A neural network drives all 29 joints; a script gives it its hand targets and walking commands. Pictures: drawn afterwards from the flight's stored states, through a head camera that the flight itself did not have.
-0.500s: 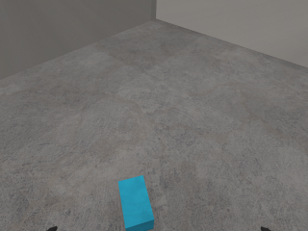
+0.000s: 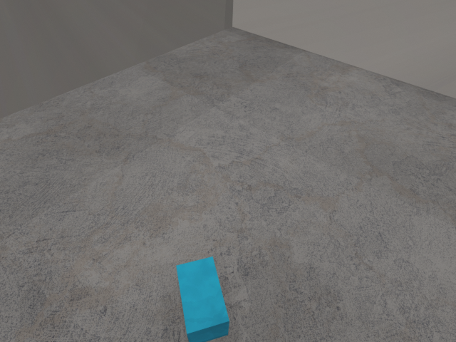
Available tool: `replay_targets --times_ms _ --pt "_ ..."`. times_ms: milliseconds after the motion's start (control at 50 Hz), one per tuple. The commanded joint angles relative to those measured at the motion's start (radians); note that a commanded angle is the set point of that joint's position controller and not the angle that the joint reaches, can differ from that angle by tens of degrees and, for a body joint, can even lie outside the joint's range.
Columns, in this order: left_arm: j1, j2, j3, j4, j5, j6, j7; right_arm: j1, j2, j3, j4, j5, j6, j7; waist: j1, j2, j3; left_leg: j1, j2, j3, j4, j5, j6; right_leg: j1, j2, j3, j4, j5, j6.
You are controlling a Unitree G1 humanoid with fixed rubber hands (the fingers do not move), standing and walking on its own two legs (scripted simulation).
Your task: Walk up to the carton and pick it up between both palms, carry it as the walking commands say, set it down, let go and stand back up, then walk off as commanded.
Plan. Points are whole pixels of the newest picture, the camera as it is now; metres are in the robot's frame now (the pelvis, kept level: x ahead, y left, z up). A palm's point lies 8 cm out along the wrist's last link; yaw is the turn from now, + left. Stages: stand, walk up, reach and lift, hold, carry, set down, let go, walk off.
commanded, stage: stand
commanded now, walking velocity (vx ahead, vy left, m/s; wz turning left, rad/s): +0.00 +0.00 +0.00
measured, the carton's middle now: (201, 300) +0.44 +0.10 -0.69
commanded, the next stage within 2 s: walk off in 0.24 s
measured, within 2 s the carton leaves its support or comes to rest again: neither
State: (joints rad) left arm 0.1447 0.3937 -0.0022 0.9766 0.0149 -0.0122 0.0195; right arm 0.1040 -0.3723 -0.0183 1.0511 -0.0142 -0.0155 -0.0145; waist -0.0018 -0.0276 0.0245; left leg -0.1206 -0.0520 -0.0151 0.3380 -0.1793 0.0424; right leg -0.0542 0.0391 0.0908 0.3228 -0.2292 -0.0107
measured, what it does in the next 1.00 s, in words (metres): steps on the spot: left foot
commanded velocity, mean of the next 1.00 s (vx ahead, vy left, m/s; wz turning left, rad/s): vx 0.00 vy -0.04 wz -0.24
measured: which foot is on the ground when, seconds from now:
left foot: down 0.00-0.58, up 0.60-0.72, down 0.74-1.00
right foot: down 0.00-0.74, up 0.76-1.00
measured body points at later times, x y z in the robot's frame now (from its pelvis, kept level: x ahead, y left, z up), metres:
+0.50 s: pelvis +0.00 +0.00 +0.00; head +0.00 +0.01 +0.45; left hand +0.10 +0.31 -0.12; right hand +0.09 -0.32 -0.11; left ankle +0.00 +0.09 -0.75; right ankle -0.03 -0.12 -0.75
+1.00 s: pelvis -0.02 +0.03 +0.00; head +0.01 +0.07 +0.45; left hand +0.07 +0.33 -0.15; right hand +0.02 -0.27 -0.11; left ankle -0.01 +0.16 -0.75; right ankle -0.07 -0.13 -0.65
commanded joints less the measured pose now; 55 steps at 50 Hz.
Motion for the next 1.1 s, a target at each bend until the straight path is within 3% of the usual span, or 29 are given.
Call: replay_targets --times_ms 0,400,440,480,520,560,580,600,620,640,660,680,700,720,740,760,780,800,840,880,980,1080 --pt "-0.033 0.16 0.031 -0.041 0.0 -0.011 0.004 -0.041 -0.177 -0.029 -0.039 0.001 -0.01 -0.004 0.0 0.024 -0.029 0.053 0.159 -0.142 -0.041 0.162 -0.011 -0.068 -0.133 0.095 -0.047 0.145 -0.01" --pt "-0.043 0.168 0.03 -0.014 -0.002 -0.011 0.002 -0.047 -0.188 -0.023 -0.024 0.004 -0.012 -0.003 0.002 0.026 -0.033 0.058 0.162 -0.144 -0.045 0.181 -0.007 -0.058 -0.136 0.085 -0.055 0.154 -0.013" --pt "-0.031 0.132 0.018 -0.016 0.006 -0.002 0.006 0.023 -0.152 -0.015 0.015 0.011 0.011 -0.005 0.001 0.05 -0.025 0.024 0.153 -0.131 -0.04 0.213 -0.013 -0.039 -0.16 0.074 -0.03 0.157 -0.014" --pt "-0.009 0.12 0.012 -0.031 0.014 0.016 0.01 0.044 -0.126 -0.013 0.027 0.02 0.044 -0.009 0.016 0.038 -0.018 -0.002 0.136 -0.11 0.013 0.256 -0.023 -0.057 -0.184 0.085 0.002 0.192 -0.012" --pt "0.009 0.171 0.028 -0.047 0.018 0.027 0.018 0.043 -0.143 -0.021 0.021 0.017 0.062 -0.01 0.032 -0.012 -0.03 -0.052 0.11 -0.096 0.093 0.228 -0.03 -0.057 -0.236 0.141 0.01 0.194 -0.046" --pt "0.026 0.203 0.044 -0.058 0.021 0.038 0.029 0.036 -0.13 -0.019 0.005 0.008 0.07 -0.007 0.048 -0.081 -0.018 -0.15 0.068 -0.077 0.205 0.101 -0.047 -0.044 -0.326 0.238 -0.011 0.215 -0.121" --pt "0.014 0.207 0.051 -0.068 0.023 0.042 0.036 0.042 -0.121 -0.023 -0.002 0.002 0.074 -0.004 0.049 -0.133 -0.009 -0.198 0.043 -0.056 0.328 -0.119 -0.057 -0.058 -0.4 0.286 -0.022 0.284 -0.182" --pt "0.014 0.196 0.055 -0.073 0.027 0.041 0.042 0.036 -0.125 -0.031 -0.01 -0.004 0.08 -0.002 0.057 -0.144 0.003 -0.267 0.029 -0.049 0.532 -0.327 -0.07 -0.068 -0.471 0.323 -0.026 0.402 -0.247" --pt "-0.007 0.167 0.048 -0.082 0.028 0.035 0.037 0.057 -0.104 -0.032 -0.004 -0.004 0.079 -0.009 0.041 -0.106 0.003 -0.245 0.046 -0.091 0.606 -0.361 -0.08 -0.104 -0.459 0.277 -0.015 0.467 -0.249" --pt "-0.059 0.119 0.033 -0.085 0.024 0.032 0.031 0.088 -0.062 -0.021 -0.002 0.0 0.072 -0.013 0.0 -0.109 0.001 -0.176 0.089 -0.108 0.525 -0.342 -0.082 -0.153 -0.389 0.192 -0.008 0.423 -0.191" --pt "-0.097 0.086 0.022 -0.079 0.017 0.037 0.027 0.099 -0.034 -0.01 -0.01 -0.001 0.061 -0.01 -0.032 -0.146 0.016 -0.118 0.126 -0.076 0.307 -0.304 -0.079 -0.164 -0.276 0.109 0.018 0.346 -0.11" --pt "-0.067 0.102 0.027 -0.063 0.01 0.047 0.021 0.091 -0.044 -0.012 -0.019 -0.003 0.048 -0.011 -0.022 -0.17 0.035 -0.083 0.079 0.004 0.115 -0.124 -0.09 -0.137 -0.197 0.069 0.067 0.339 -0.067" --pt "-0.024 0.119 0.035 -0.052 0.0 0.055 0.017 0.118 -0.069 -0.022 -0.021 -0.012 0.037 -0.014 -0.026 -0.14 0.026 0.023 0.078 0.015 -0.01 0.063 -0.099 -0.188 -0.173 0.064 0.104 0.333 -0.039" --pt "0.035 0.091 0.034 -0.058 -0.006 0.054 0.012 0.151 -0.149 -0.04 -0.032 -0.026 0.024 -0.018 -0.014 0.019 -0.017 0.133 0.219 -0.136 -0.05 0.216 -0.092 -0.266 -0.111 0.027 0.227 0.183 -0.007" --pt "0.097 0.037 0.028 -0.067 -0.017 0.056 0.013 0.167 -0.245 -0.05 -0.043 -0.021 0.023 -0.017 0.002 0.264 -0.064 0.164 0.446 -0.355 -0.053 0.538 0.014 -0.379 -0.017 -0.023 0.354 -0.238 0.027" --pt "0.072 0.092 0.053 -0.057 -0.014 0.074 0.027 0.206 -0.222 -0.048 -0.044 -0.019 0.022 -0.014 -0.053 0.24 -0.1 0.054 0.513 -0.38 -0.014 0.579 0.118 -0.299 -0.013 0.004 0.574 -0.431 0.04" --pt "0.044 0.097 0.06 -0.061 -0.01 0.087 0.029 0.194 -0.185 -0.042 -0.056 -0.016 0.021 -0.017 -0.047 0.149 -0.071 0.021 0.483 -0.341 -0.009 0.531 0.124 -0.335 -0.001 0.042 0.726 -0.421 0.04" --pt "0.034 0.084 0.064 -0.066 -0.007 0.092 0.025 0.15 -0.173 -0.041 -0.079 -0.013 0.023 -0.025 -0.03 0.102 -0.042 0.005 0.449 -0.286 -0.011 0.45 0.101 -0.385 -0.009 0.057 0.797 -0.366 0.042" --pt "0.073 0.072 0.072 -0.058 0.002 0.098 0.01 0.098 -0.137 -0.038 -0.111 -0.009 0.025 -0.038 0.001 0.14 -0.011 -0.002 0.394 -0.199 -0.022 0.369 0.065 -0.419 -0.031 0.052 0.834 -0.26 0.068" --pt "0.086 0.066 0.081 -0.059 0.006 0.105 -0.002 0.11 -0.114 -0.038 -0.127 -0.011 0.026 -0.04 -0.01 0.177 -0.017 0.009 0.376 -0.148 -0.012 0.367 0.072 -0.441 -0.022 0.018 0.888 -0.206 0.102" --pt "0.025 0.027 0.078 -0.113 0.0 0.121 -0.034 0.182 -0.12 -0.054 -0.129 -0.024 0.023 -0.045 -0.044 0.229 -0.007 0.051 0.399 -0.092 0.012 0.374 0.09 -0.489 -0.047 -0.016 0.784 -0.187 0.133" --pt "-0.024 -0.004 0.061 -0.18 -0.006 0.119 -0.077 0.173 -0.17 -0.084 -0.149 -0.03 0.028 -0.045 -0.059 0.283 -0.005 -0.028 0.431 -0.032 0.01 0.305 0.087 -0.368 -0.097 -0.094 0.535 -0.193 0.118"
